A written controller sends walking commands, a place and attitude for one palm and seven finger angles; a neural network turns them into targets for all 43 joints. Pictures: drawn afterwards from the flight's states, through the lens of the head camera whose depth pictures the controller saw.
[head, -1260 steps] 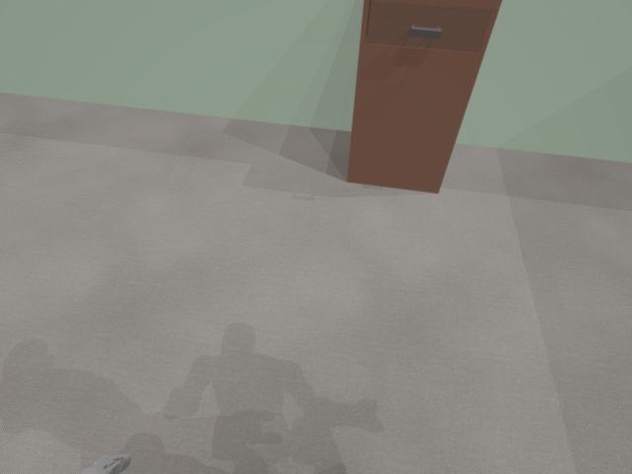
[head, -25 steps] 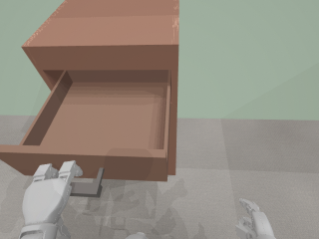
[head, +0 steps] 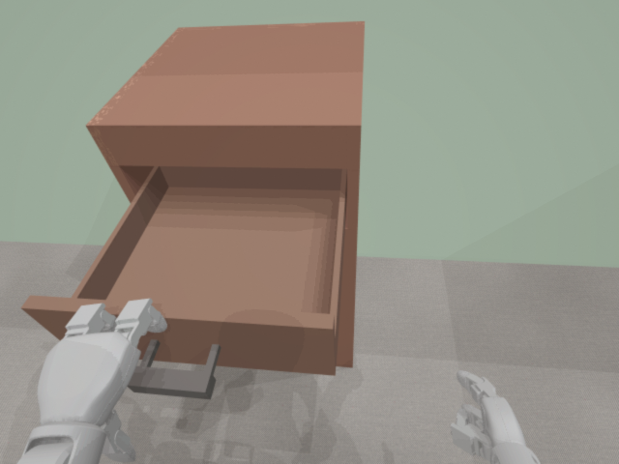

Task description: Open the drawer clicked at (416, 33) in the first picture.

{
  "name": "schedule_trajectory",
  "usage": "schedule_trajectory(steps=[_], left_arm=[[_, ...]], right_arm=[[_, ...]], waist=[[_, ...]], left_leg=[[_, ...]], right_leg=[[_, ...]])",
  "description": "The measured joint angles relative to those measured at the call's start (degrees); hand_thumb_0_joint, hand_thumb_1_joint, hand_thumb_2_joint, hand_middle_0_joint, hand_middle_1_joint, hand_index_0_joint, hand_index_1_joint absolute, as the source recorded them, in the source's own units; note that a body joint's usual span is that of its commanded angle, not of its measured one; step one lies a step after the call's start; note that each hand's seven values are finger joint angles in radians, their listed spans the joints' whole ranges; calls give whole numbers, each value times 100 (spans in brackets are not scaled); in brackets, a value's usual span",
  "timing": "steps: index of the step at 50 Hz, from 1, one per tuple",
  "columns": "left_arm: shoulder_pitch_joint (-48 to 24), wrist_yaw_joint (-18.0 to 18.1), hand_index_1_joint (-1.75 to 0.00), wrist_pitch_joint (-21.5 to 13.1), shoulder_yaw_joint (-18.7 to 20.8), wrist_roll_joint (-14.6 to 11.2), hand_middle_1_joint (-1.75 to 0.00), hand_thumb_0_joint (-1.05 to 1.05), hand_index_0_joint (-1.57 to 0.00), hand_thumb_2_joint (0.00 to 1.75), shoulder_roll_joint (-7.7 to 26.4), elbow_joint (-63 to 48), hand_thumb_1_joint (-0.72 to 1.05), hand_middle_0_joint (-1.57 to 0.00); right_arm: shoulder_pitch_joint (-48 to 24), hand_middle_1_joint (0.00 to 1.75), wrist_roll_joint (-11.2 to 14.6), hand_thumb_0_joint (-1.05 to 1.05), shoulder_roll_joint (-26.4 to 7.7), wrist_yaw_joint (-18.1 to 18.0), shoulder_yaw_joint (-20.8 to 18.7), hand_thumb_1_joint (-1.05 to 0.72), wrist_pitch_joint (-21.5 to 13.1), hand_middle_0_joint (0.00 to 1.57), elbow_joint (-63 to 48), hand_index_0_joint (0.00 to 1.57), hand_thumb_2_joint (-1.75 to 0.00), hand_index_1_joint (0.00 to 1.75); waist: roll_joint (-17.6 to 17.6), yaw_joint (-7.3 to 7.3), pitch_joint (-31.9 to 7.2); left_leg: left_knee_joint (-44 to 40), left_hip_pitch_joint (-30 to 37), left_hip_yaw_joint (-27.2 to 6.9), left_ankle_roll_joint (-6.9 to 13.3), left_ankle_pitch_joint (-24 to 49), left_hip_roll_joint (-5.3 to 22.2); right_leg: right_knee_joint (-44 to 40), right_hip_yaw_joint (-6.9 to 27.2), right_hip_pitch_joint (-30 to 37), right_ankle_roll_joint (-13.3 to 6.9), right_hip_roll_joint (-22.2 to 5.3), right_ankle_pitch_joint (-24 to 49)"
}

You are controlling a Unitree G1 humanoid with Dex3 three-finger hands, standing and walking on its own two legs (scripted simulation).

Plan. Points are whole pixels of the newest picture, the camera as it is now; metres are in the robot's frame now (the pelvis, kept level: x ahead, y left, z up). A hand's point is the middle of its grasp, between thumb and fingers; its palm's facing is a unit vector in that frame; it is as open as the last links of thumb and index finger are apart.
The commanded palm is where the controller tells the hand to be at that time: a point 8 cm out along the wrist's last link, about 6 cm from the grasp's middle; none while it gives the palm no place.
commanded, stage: lift the hand off the handle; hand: left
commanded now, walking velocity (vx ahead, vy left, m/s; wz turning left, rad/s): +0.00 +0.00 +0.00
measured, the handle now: (177, 365) +0.23 +0.22 +0.00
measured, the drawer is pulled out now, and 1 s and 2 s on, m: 0.30 0.30 0.30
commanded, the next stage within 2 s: draw the hand back to the body in 0.68 s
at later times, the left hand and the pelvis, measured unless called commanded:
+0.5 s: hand (92, 346) +0.19 +0.25 +0.14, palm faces +0.10 -0.07 -0.99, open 13.8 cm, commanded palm +0.16 +0.24 +0.20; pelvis +0.01 +0.00 +0.02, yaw +0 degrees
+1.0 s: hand (83, 344) +0.18 +0.25 +0.15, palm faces +0.08 -0.07 -0.99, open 13.8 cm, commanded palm +0.16 +0.25 +0.20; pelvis +0.01 +0.01 +0.02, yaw +1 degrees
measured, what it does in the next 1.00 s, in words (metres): stands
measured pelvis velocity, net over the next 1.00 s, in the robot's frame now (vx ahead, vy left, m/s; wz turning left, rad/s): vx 0.01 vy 0.01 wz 0.01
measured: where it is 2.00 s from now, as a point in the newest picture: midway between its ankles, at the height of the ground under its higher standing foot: outside the picture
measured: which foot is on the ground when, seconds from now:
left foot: down 0.00-1.00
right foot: down 0.00-1.00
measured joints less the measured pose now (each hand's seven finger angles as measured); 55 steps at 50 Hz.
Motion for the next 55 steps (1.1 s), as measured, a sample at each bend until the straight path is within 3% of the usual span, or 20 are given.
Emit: schedule_trajectory(steps=[17, 25, 33, 39, 49, 55], left_arm=[[230, -718, -120, 156, 350, -494, -120, 0, -33, 30, 313, -895, -49, -32], [134, -920, -120, 55, 474, -602, -120, 0, -33, 30, 504, -1231, -49, -32], [-183, -1183, -120, 205, 574, -754, -120, 0, -32, 30, 601, -1343, -49, -32], [1, -1434, -120, 336, 593, -918, -120, 0, -32, 30, 583, -1355, -49, -32], [152, -1218, -120, -74, 636, -780, -120, 0, -33, 30, 635, -1500, -49, -33], [60, -1219, -120, -4, 885, -907, -120, 0, -32, 30, 754, -1260, -49, -32]], right_arm=[[60, 30, 136, 1, -124, 51, 84, -90, 93, 20, -74, 20, -90, 30], [61, 30, 156, 1, -191, 29, 63, -90, 87, 20, -111, 20, -90, 30], [-45, 30, 223, 1, -127, 82, 141, -90, 93, 20, -79, 20, -90, 30], [-60, 30, 257, 1, -119, 160, 204, -90, 137, 20, -185, 20, -90, 30], [37, 30, 195, 1, -164, 114, 149, -90, 102, 20, -150, 20, -90, 30], [19, 30, 231, 1, -140, 99, 129, -90, 129, 20, -98, 20, -90, 30]], waist=[[146, 45, 103], [161, 94, 209], [195, 56, 264], [202, 16, 305], [155, 123, 341], [148, 80, 350]], left_leg=[[-736, 702, 24, 10, 259, -8], [-922, 908, -13, 28, 349, -27], [-1152, 1118, -4, 44, 462, -58], [-1246, 1157, 17, 49, 515, -55], [-1133, 1045, -33, 39, 473, -17], [-1123, 1045, -43, 37, 466, -20]], right_leg=[[-780, 5, 715, 30, 4, 289], [-1035, -38, 971, 48, -10, 401], [-1258, -35, 1177, 66, -37, 511], [-1357, -17, 1211, 74, -33, 574], [-1361, -65, 1168, 58, 6, 582], [-1338, -75, 1166, 58, 3, 564]])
